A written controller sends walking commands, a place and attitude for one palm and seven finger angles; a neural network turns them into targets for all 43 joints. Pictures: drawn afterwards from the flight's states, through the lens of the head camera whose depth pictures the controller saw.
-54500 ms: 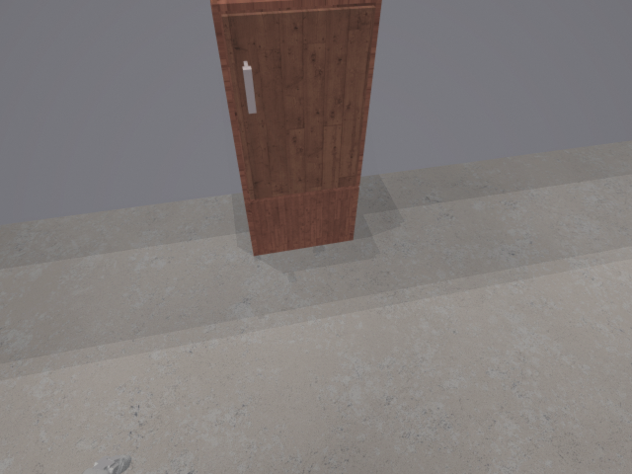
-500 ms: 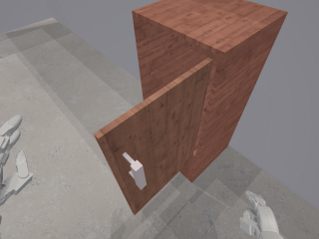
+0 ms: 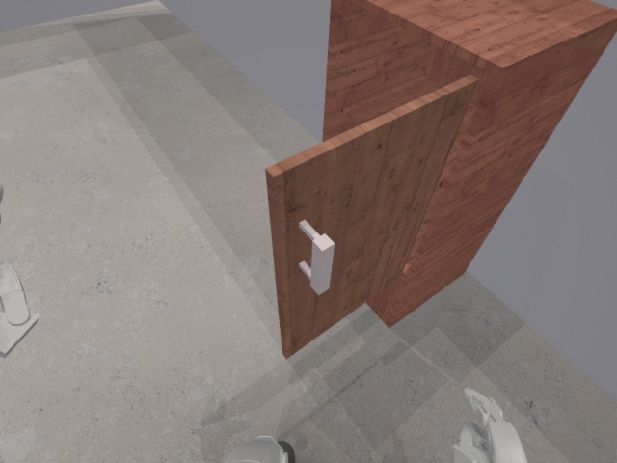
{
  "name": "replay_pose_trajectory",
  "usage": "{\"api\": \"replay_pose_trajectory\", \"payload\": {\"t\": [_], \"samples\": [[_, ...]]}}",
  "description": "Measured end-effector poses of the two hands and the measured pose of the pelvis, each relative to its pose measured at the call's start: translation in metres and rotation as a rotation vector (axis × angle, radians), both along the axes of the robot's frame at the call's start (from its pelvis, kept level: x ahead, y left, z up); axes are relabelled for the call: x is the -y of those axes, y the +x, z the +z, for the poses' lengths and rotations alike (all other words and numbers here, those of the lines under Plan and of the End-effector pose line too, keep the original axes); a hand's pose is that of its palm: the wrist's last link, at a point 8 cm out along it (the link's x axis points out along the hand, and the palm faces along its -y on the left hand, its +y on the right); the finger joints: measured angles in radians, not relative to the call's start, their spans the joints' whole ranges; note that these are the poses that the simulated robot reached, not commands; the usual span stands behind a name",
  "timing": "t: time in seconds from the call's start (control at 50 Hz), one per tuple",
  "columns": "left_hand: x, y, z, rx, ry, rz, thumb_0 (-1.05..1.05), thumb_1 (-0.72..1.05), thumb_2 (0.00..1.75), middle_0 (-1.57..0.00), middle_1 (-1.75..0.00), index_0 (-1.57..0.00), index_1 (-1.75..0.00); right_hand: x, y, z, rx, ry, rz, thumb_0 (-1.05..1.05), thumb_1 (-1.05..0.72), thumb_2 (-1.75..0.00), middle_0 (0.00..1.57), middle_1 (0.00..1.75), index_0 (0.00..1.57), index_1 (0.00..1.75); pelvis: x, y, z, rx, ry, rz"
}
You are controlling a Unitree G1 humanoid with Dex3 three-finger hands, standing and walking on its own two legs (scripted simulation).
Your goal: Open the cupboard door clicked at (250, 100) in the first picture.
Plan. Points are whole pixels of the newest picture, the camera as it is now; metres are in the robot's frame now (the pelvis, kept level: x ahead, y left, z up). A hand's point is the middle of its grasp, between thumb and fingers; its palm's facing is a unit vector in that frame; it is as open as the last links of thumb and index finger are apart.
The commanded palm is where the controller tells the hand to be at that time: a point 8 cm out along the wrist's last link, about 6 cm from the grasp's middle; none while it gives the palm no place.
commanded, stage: step back with the hand held close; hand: left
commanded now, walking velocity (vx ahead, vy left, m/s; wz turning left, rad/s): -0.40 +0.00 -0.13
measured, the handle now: (313, 257) +0.40 +0.02 +0.00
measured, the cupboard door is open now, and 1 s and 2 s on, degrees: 92 92 92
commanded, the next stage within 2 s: stop stepping back and stand still in 0.18 s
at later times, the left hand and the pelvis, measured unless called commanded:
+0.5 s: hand out of the picture +0.12 +0.24 +0.19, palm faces +0.30 -0.84 -0.46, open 7.4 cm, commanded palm +0.05 +0.29 +0.19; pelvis -0.11 +0.01 +0.01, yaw -6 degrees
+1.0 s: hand out of the picture +0.04 +0.20 +0.18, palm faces +0.24 -0.83 -0.51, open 7.4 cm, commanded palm +0.00 +0.26 +0.19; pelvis -0.19 -0.01 +0.01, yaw -10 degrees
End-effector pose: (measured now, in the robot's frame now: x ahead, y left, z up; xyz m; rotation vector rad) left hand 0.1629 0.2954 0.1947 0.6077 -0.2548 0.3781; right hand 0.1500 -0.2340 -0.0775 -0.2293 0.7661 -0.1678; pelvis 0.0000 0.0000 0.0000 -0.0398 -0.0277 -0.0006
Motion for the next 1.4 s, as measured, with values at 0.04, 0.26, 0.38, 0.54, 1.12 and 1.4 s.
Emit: {"api": "replay_pose_trajectory", "payload": {"t": [0.04,0.26,0.38,0.54,1.12,1.4], "samples": [[-0.001,-0.015,0.001,0.007,-0.007,0.007,0.01,0.89,0.9,-0.21,-0.3,-0.21,-0.3,-0.003,-0.004,-0.001,-0.004,0.003,0.015,0.01,-0.91,-0.9,0.21,0.3,0.21,0.3,-0.002,-0.007,0.0,-0.002,0.002,-0.008],[-0.031,-0.034,-0.002,0.077,-0.045,-0.016,0.01,0.89,0.9,-0.21,-0.3,-0.21,-0.3,-0.026,-0.04,0.015,0.045,-0.032,0.001,0.01,-0.91,-0.9,0.21,0.3,0.21,0.3,-0.024,-0.055,0.003,-0.012,-0.02,-0.034],[-0.016,-0.052,0.006,0.077,-0.085,-0.102,0.01,0.9,0.9,-0.21,-0.3,-0.21,-0.3,-0.032,-0.077,0.03,0.073,0.001,-0.021,0.01,-0.91,-0.9,0.21,0.3,0.21,0.3,-0.023,-0.081,0.012,-0.052,-0.037,-0.097],[0.017,-0.089,0.009,0.015,-0.001,-0.191,0.01,0.89,0.9,-0.21,-0.3,-0.21,-0.3,-0.011,-0.134,0.017,0.061,0.013,-0.04,0.01,-0.9,-0.9,0.21,0.3,0.21,0.3,-0.009,-0.129,0.004,-0.089,0.034,-0.132],[0.028,-0.157,0.014,-0.026,0.013,-0.084,0.01,0.89,0.9,-0.22,-0.3,-0.22,-0.3,0.042,-0.268,-0.003,-0.073,0.018,-0.2,0.01,-0.91,-0.9,0.2,0.3,0.21,0.3,0.011,-0.186,0.022,-0.036,0.086,-0.145],[0.02,-0.146,-0.189,-0.765,-0.306,-0.025,0.0,0.91,0.9,-0.2,-0.3,-0.2,-0.3,0.017,-0.216,-0.02,-0.098,0.033,-0.047,0.01,-0.91,-0.9,0.2,0.3,0.2,0.3,-0.02,-0.185,0.004,-0.041,0.077,-0.098]]}}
